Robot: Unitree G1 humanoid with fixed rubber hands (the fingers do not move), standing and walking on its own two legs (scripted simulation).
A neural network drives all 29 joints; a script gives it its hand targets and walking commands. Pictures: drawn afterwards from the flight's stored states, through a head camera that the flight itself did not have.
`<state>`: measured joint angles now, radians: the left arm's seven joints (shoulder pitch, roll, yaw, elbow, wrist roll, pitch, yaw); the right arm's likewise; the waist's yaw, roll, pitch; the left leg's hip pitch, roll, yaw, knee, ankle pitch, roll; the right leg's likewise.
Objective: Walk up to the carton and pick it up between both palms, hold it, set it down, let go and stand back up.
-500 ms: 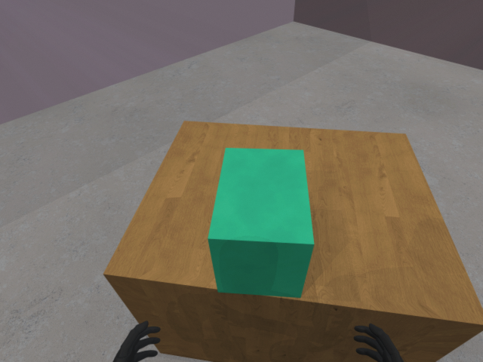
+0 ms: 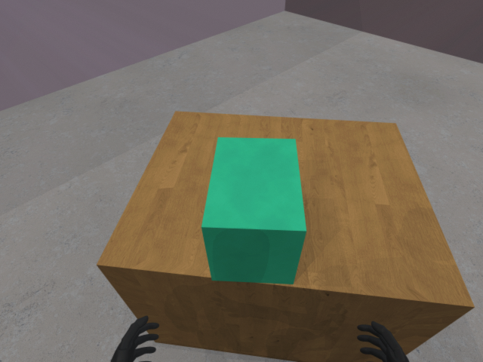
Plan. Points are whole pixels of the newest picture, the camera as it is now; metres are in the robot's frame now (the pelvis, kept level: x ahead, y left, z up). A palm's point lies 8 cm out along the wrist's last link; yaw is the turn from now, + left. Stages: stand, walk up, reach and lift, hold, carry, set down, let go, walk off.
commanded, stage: let go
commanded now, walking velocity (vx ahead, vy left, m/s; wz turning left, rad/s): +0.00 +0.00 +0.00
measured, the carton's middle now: (254, 208) +0.47 +0.00 -0.06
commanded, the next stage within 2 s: stand in 0.06 s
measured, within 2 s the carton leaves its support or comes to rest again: neither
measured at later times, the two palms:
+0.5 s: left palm out of the picture +0.05 +0.28 -0.10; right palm out of the picture +0.08 -0.24 -0.11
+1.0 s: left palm out of the picture -0.05 +0.29 -0.12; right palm out of the picture +0.01 -0.23 -0.12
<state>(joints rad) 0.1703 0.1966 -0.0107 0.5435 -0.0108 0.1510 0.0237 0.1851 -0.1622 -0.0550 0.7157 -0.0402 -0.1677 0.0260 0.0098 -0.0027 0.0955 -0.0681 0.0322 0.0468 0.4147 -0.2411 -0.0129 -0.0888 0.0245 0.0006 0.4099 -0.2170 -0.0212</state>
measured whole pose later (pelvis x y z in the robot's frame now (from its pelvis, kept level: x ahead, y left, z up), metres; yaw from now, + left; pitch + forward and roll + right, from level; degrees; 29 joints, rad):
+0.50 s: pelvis -0.01 +0.01 +0.00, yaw +3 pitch -5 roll -1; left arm 0.34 0.26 0.01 0.74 0.01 -0.03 0.01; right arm 0.35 -0.26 0.00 0.74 0.01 -0.03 -0.02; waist 0.00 0.03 0.00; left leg -0.14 0.01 0.01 0.50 -0.26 0.01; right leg -0.13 -0.01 -0.04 0.46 -0.24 0.00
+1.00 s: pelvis -0.06 +0.03 -0.01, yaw +4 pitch -5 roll +0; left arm 0.42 0.26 0.00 0.80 0.02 -0.01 -0.01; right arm 0.37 -0.27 0.02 0.75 0.01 0.00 -0.02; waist 0.00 0.01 0.03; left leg -0.24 -0.04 0.02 0.53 -0.23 0.03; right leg -0.24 -0.04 -0.01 0.53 -0.22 0.03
